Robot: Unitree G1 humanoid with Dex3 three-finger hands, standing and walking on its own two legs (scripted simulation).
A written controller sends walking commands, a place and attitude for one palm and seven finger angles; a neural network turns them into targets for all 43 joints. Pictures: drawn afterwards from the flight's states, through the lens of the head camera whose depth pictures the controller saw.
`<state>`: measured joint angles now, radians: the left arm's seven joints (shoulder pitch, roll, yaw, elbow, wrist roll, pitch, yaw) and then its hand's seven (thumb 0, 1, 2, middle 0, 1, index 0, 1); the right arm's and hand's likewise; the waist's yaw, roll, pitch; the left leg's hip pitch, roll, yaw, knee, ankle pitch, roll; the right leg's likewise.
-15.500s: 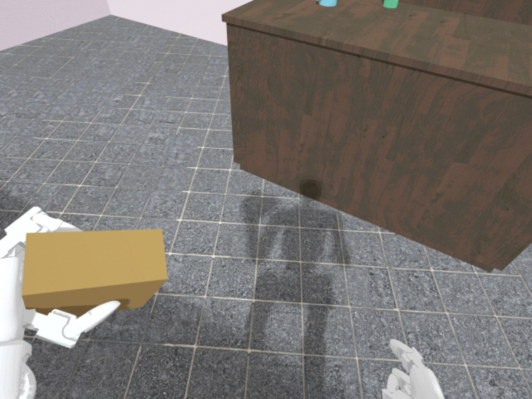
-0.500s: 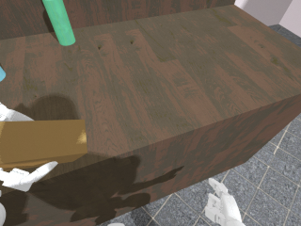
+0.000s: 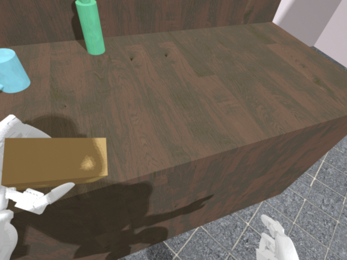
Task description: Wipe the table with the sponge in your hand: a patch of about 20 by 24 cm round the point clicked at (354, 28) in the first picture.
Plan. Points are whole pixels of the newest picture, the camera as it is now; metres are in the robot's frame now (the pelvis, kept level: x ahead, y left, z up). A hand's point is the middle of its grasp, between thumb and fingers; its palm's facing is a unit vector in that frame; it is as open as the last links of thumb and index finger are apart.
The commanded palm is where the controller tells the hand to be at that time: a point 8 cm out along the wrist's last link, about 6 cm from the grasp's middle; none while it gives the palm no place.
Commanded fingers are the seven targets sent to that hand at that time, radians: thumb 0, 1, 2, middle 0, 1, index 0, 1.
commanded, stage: come to a stop and stand still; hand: left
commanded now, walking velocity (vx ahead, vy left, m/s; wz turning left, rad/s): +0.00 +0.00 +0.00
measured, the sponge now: (72, 164) +0.24 +0.20 +0.15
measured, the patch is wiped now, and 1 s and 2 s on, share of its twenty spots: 0.00 0.00 0.00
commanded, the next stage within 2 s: look again from close up in 0.22 s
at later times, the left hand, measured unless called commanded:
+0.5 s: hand (33, 160) +0.23 +0.25 +0.17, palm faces +0.45 -0.83 -0.34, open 10.3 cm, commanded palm +0.17 +0.28 +0.18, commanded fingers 0.00 0.10 1.30 -1.20 -1.60 -1.20 -1.60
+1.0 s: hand (48, 153) +0.24 +0.24 +0.17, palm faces +0.48 -0.80 -0.36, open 10.3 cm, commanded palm +0.18 +0.26 +0.18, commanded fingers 0.00 0.10 1.30 -1.20 -1.60 -1.20 -1.60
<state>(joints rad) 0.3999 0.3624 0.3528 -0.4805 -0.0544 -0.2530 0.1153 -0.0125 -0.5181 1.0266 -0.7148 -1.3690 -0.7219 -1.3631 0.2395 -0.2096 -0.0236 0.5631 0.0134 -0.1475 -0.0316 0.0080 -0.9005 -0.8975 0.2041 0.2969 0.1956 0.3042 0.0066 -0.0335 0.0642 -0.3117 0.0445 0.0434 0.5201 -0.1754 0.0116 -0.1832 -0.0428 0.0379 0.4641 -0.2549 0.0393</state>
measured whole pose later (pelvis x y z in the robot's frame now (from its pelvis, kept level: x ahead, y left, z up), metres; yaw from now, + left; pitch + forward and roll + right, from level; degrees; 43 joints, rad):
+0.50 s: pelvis +0.01 +0.00 +0.00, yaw +1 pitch -2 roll -2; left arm 0.38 0.33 0.37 -0.48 -0.04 -0.22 0.12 -0.01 -0.52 1.03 -0.71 -1.37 -0.72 -1.36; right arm 0.17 -0.19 0.00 0.60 0.01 -0.15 -0.01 0.01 -0.90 -0.90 0.21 0.30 0.20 0.30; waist 0.04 0.00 0.09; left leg -0.30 0.04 0.02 0.52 -0.19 0.01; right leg -0.14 -0.04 0.02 0.42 -0.25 0.07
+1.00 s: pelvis +0.03 -0.03 +0.00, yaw +2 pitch -1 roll -2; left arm 0.39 0.34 0.40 -0.52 -0.05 -0.17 0.14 -0.02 -0.51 1.03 -0.71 -1.37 -0.72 -1.37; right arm 0.18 -0.16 0.00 0.56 0.03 -0.10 0.00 0.01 -0.90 -0.90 0.21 0.30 0.20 0.30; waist 0.03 0.00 0.10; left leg -0.30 0.07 -0.01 0.53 -0.21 -0.03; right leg -0.15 -0.01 -0.01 0.45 -0.28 0.04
